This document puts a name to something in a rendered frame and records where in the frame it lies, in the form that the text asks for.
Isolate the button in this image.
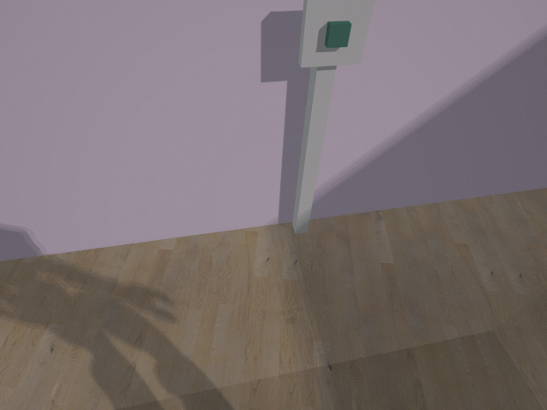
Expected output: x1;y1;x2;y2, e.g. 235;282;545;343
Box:
325;20;352;48

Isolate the panel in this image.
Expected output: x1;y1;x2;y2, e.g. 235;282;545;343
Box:
292;0;375;234

